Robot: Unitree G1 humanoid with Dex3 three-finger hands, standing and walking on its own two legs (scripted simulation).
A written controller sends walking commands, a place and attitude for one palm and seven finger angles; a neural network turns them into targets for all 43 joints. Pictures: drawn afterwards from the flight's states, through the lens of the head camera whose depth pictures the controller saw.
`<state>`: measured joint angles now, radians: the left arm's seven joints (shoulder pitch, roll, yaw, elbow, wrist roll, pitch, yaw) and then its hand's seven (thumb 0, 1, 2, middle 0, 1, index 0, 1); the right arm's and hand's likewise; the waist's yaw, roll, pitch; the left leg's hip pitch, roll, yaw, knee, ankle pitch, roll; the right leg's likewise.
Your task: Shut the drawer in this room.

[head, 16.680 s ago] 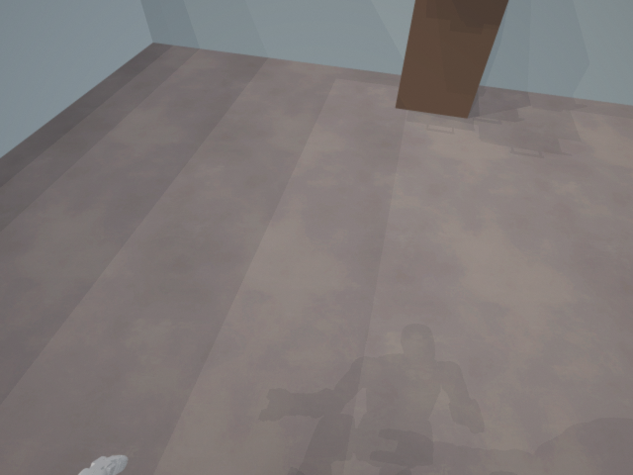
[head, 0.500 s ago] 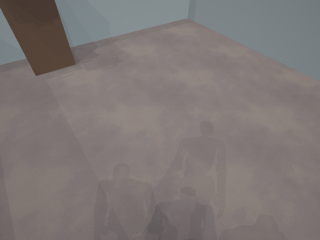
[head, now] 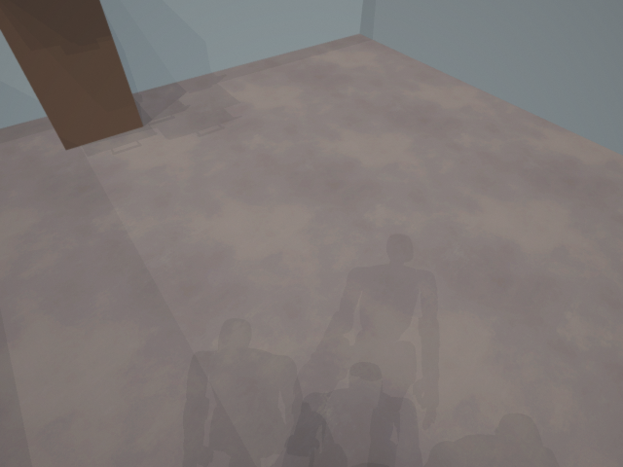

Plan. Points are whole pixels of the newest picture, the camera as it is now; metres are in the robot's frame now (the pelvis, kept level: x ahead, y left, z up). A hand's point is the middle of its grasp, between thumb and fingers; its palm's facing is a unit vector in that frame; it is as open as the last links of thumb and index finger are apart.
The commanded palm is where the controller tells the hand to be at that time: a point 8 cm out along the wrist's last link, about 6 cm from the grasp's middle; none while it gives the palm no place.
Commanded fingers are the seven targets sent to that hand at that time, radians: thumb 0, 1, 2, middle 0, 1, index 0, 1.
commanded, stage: stand and wait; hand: left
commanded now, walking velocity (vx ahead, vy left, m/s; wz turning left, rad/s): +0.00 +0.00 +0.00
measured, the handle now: out of the picture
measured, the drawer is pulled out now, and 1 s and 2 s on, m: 0.17 0.17 0.17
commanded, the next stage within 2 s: turn or walk to find it in 0.94 s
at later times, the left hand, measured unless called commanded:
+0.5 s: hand out of the picture +0.02 +0.18 -0.17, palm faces +0.04 -0.97 -0.22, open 7.4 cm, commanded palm none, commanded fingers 0.00 0.90 0.90 -0.20 -0.30 -0.20 -0.30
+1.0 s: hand out of the picture +0.11 +0.24 -0.15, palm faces +0.01 -0.94 -0.34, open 7.4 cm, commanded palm none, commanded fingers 0.00 0.90 0.90 -0.20 -0.30 -0.20 -0.30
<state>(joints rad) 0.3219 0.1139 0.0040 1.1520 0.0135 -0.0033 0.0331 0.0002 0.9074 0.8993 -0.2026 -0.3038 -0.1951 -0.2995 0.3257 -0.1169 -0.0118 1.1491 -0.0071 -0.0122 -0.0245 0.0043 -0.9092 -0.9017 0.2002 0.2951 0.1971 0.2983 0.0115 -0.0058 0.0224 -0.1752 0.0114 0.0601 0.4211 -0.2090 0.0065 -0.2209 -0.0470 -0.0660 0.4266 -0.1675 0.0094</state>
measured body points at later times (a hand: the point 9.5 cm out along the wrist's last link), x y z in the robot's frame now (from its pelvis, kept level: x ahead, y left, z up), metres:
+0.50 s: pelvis +0.01 -0.01 +0.00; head +0.02 -0.01 +0.45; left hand +0.02 +0.24 -0.15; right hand +0.02 -0.24 -0.16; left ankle +0.01 +0.11 -0.74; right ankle +0.04 -0.12 -0.74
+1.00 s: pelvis +0.03 -0.01 +0.01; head +0.04 -0.01 +0.46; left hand +0.11 +0.29 -0.12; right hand +0.12 -0.31 -0.13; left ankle +0.01 +0.11 -0.74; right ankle +0.04 -0.12 -0.74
